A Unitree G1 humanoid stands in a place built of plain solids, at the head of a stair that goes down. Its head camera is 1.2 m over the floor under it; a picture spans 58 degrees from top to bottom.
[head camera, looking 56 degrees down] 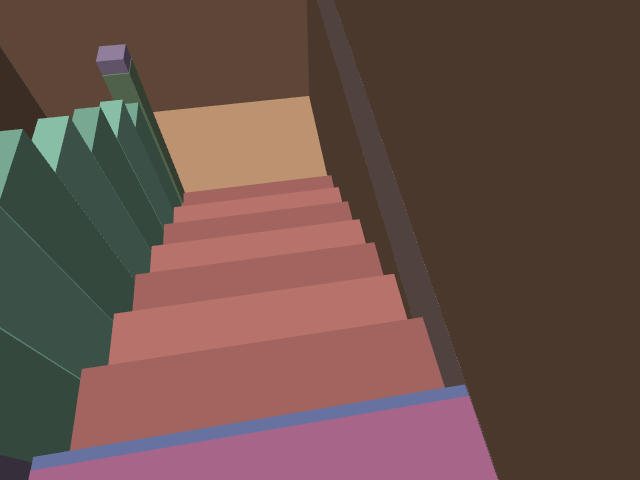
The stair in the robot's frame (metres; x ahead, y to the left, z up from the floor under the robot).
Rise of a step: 0.18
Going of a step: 0.28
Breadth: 1.13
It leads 9 degrees to the left of straight ahead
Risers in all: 8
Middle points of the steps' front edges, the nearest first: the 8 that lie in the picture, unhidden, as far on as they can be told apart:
0.25 0.16 0.00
0.52 0.21 -0.18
0.80 0.25 -0.36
1.08 0.29 -0.55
1.35 0.34 -0.73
1.63 0.38 -0.91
1.91 0.43 -1.09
2.18 0.47 -1.28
